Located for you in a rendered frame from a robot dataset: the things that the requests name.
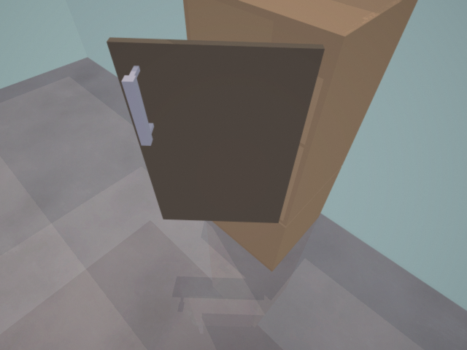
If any cupboard door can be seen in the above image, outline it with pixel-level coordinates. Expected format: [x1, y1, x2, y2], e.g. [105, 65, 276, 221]
[107, 37, 325, 223]

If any handle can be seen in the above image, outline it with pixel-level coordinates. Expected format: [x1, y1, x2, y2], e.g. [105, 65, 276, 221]
[121, 66, 154, 146]

